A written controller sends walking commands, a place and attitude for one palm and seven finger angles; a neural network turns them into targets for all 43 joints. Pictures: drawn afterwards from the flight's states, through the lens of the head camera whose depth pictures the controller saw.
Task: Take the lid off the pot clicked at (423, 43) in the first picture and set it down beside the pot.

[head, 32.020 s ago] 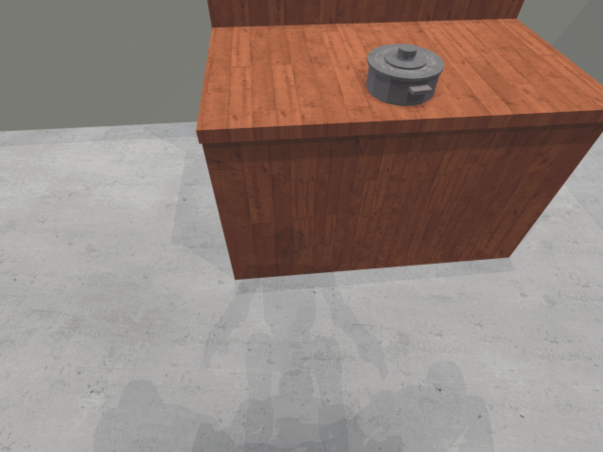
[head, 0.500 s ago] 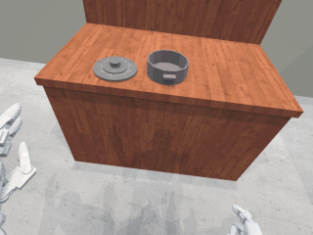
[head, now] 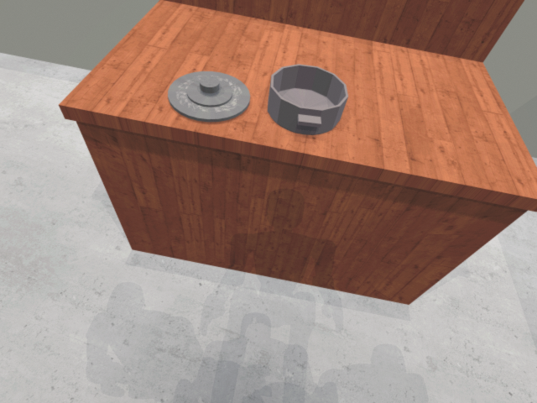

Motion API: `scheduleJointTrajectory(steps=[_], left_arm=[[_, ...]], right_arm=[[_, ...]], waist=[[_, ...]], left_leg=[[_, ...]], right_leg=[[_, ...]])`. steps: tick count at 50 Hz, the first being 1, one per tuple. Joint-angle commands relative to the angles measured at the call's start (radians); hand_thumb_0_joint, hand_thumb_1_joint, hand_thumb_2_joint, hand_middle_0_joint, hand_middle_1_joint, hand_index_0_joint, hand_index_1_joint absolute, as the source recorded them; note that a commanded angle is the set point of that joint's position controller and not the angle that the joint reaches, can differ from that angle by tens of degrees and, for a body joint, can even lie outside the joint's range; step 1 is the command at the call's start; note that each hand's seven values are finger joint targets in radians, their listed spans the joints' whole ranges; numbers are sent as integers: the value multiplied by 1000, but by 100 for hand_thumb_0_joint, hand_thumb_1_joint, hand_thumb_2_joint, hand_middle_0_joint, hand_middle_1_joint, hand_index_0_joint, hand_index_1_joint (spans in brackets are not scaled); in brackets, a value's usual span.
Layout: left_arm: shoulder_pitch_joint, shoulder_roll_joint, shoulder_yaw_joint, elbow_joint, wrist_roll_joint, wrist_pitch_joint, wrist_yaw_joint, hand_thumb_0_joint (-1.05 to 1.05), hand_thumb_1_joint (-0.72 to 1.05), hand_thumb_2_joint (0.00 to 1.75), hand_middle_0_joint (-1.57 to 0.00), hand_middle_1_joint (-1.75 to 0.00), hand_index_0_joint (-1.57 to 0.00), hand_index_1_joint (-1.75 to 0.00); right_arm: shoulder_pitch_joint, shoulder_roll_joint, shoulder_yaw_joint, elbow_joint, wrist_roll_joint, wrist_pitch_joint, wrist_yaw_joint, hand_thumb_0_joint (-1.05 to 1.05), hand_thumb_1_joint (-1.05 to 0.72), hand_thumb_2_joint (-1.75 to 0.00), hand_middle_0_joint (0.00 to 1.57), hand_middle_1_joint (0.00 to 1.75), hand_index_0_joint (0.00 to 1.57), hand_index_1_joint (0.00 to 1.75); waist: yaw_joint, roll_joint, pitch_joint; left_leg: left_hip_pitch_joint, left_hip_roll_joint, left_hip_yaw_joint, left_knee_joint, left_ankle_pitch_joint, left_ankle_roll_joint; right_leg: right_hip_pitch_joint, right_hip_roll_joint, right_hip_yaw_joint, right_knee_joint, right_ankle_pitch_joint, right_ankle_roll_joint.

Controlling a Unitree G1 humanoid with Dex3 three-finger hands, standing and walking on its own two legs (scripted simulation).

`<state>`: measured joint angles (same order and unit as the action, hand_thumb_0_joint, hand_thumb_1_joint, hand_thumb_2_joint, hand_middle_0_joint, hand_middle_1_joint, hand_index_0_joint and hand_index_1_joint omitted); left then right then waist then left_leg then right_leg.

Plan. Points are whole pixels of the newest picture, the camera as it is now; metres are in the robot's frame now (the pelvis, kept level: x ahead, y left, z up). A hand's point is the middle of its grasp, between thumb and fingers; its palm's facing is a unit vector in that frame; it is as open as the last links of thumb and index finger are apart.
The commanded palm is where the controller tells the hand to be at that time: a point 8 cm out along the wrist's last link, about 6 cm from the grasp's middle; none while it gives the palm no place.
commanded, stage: stop stepping back and stand still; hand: left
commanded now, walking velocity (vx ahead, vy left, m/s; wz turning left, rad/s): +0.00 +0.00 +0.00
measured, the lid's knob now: (209, 84) +0.79 +0.19 +0.00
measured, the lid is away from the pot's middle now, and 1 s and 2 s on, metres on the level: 0.24 0.24 0.24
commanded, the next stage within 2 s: let the arm hang, fingers relaxed in 0.40 s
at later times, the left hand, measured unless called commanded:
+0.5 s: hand out of the picture +0.05 +0.16 -0.17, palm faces +0.01 -0.98 -0.19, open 7.3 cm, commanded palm none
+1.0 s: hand out of the picture +0.03 +0.15 -0.17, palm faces +0.02 -0.98 -0.18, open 7.3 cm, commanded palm none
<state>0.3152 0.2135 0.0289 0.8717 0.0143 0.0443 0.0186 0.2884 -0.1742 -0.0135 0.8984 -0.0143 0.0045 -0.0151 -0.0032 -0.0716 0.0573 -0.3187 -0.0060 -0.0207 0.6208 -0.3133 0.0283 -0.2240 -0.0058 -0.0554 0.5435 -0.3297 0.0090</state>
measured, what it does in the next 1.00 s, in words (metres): stands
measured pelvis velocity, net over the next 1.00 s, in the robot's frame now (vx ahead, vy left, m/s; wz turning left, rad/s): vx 0.03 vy -0.01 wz -0.02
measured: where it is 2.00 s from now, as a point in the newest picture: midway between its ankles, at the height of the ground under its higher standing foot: outside the picture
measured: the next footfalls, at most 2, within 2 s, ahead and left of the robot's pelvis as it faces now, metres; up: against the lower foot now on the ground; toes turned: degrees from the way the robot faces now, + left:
none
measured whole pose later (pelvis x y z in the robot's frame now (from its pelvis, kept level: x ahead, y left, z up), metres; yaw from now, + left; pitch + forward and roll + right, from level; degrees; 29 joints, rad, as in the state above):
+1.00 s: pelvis +0.03 -0.01 +0.01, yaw -1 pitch -1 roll -1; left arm 0.27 0.13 0.02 1.11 0.01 0.01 0.05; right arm 0.30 -0.11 -0.03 1.10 0.00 0.00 -0.05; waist -0.01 0.00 0.06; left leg -0.19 0.00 0.00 0.50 -0.30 0.01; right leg -0.11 0.00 -0.03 0.44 -0.32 0.00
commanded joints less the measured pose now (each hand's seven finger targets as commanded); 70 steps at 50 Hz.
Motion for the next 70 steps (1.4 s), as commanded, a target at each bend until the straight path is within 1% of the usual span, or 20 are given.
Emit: scheduleJointTrajectory(steps=[1, 3, 4, 8, 12, 15, 18, 25, 29, 30, 33, 35, 38, 40, 44, 52, 58, 61, 67, 70], left_arm=[[15, 93, 14, 5, -1, -47, 2, 0, 90, 90, -20, -30, -20, -30], [17, 84, 7, 45, -3, -49, 4, 0, 90, 90, -20, -30, -20, -30], [16, 82, 5, 59, -2, -50, 7, 0, 90, 90, -20, -30, -20, -30], [23, 64, -3, 115, -5, -50, 15, 0, 90, 90, -20, -30, -20, -30], [34, 54, -5, 152, -7, -51, 24, 0, 90, 90, -20, -30, -20, -30], [28, 46, -3, 163, -6, -48, 26, 0, 90, 90, -20, -30, -20, -30], [25, 33, -1, 175, -6, -48, 27, 0, 90, 90, -20, -30, -20, -30], [10, 23, 7, 184, -7, -47, 26, 0, 90, 90, -20, -30, -20, -30], [2, 25, 8, 187, -6, -48, 27, 0, 90, 90, -20, -30, -20, -30], [2, 22, 9, 186, -7, -49, 26, 0, 90, 90, -20, -30, -20, -30], [1, 18, 10, 189, -9, -52, 27, 0, 90, 90, -20, -30, -20, -30], [0, 17, 10, 189, -8, -52, 28, 0, 90, 90, -20, -30, -20, -30], [5, 13, 12, 195, -8, -54, 29, 0, 90, 90, -20, -30, -20, -30], [7, 10, 10, 197, -8, -51, 30, 0, 90, 90, -20, -30, -20, -30], [13, 8, 11, 203, -6, -51, 30, 0, 90, 90, -20, -30, -20, -30], [26, -2, 10, 212, -7, -54, 31, 0, 90, 90, -20, -30, -20, -30], [34, -7, 11, 218, -7, -55, 31, 0, 90, 90, -20, -30, -20, -30], [34, -6, 10, 218, -7, -54, 31, 0, 90, 90, -20, -30, -20, -30], [38, -11, 11, 219, -8, -55, 32, 0, 90, 90, -20, -30, -20, -30], [33, -10, 12, 217, -7, -54, 32, 0, 90, 90, -20, -30, -20, -30]], right_arm=[[21, -112, -43, -43, 6, -18, -16, 0, -90, -90, 20, 30, 20, 30], [41, -104, -43, -17, 7, -14, -18, 0, -90, -90, 20, 30, 20, 30], [51, -94, -43, -8, 9, -12, -18, 0, -90, -90, 20, 30, 20, 30], [78, -85, -39, 38, 11, -8, -21, 0, -90, -90, 20, 30, 20, 30], [84, -69, -35, 77, 11, -7, -22, 0, -90, -90, 20, 30, 20, 30], [87, -59, -34, 103, 10, -8, -24, 0, -90, -90, 20, 30, 20, 30], [87, -54, -34, 119, 9, -10, -26, 0, -90, -90, 20, 30, 20, 30], [84, -36, -34, 141, 6, -13, -31, 0, -90, -90, 20, 30, 20, 30], [85, -30, -37, 145, 8, -12, -32, 0, -90, -90, 20, 30, 20, 30], [90, -32, -37, 145, 7, -13, -33, 0, -90, -90, 20, 30, 20, 30], [92, -36, -38, 148, 8, -14, -34, 0, -90, -90, 20, 30, 20, 30], [93, -31, -39, 154, 9, -14, -35, 0, -90, -90, 20, 30, 20, 30], [99, -31, -40, 160, 9, -16, -36, 0, -90, -90, 20, 30, 20, 30], [95, -26, -39, 161, 10, -13, -37, 0, -90, -90, 20, 30, 20, 30], [95, -23, -38, 168, 11, -13, -37, 0, -90, -90, 20, 30, 20, 30], [98, -22, -38, 173, 10, -14, -38, 0, -90, -90, 20, 30, 20, 30], [97, -17, -39, 176, 11, -15, -39, 0, -90, -90, 20, 30, 20, 30], [99, -14, -38, 179, 12, -14, -39, 0, -90, -90, 20, 30, 20, 30], [101, -15, -38, 181, 11, -15, -40, 0, -90, -90, 20, 30, 20, 30], [105, -11, -38, 182, 12, -14, -40, 0, -90, -90, 20, 30, 20, 30]], waist=[[-2, 215, -109], [-6, 165, -103], [-8, 105, -91], [-10, 44, -54], [-8, 19, -29], [-5, 55, 1], [-3, 39, 4], [3, 115, 20], [1, 92, 20], [-1, 103, 3], [-3, 71, -23], [-4, 82, -10], [-5, 76, -32], [-3, 66, 3], [-5, 81, 17], [-6, 78, -5], [-5, 66, 1], [-5, 84, 15], [-4, 81, 0], [-6, 80, 26]], left_leg=[[62, 101, -89, -161, 201, 43], [75, 98, -81, -152, 205, 40], [76, 99, -78, -148, 214, 38], [89, 95, -59, -146, 244, 33], [100, 92, -42, -145, 278, 28], [96, 99, -50, -170, 275, 31], [94, 97, -52, -180, 270, 32], [90, 99, -55, -196, 273, 33], [97, 96, -49, -188, 280, 27], [104, 97, -48, -189, 278, 28], [127, 98, -43, -179, 314, 26], [133, 99, -41, -179, 333, 27], [149, 101, -38, -176, 361, 26], [138, 101, -39, -181, 343, 27], [137, 100, -39, -188, 320, 26], [151, 100, -36, -187, 320, 26], [154, 99, -32, -186, 326, 26], [146, 99, -31, -187, 317, 24], [161, 103, -32, -190, 327, 26], [145, 104, -37, -200, 305, 26]], right_leg=[[73, -61, 62, -98, 159, -54], [75, -69, 67, -117, 176, -57], [74, -73, 68, -129, 190, -56], [69, -82, 74, -148, 231, -55], [71, -88, 76, -152, 276, -55], [57, -78, 68, -145, 243, -52], [68, -76, 68, -152, 233, -49], [73, -74, 64, -150, 224, -51], [77, -75, 69, -154, 247, -52], [84, -77, 70, -156, 247, -52], [95, -78, 69, -154, 281, -50], [86, -78, 70, -153, 292, -49], [99, -77, 68, -151, 309, -48], [80, -77, 69, -157, 296, -48], [72, -72, 71, -161, 273, -47], [81, -75, 74, -168, 276, -46], [78, -76, 74, -169, 288, -45], [72, -76, 78, -171, 284, -47], [75, -73, 77, -170, 283, -46], [63, -69, 76, -173, 256, -44]])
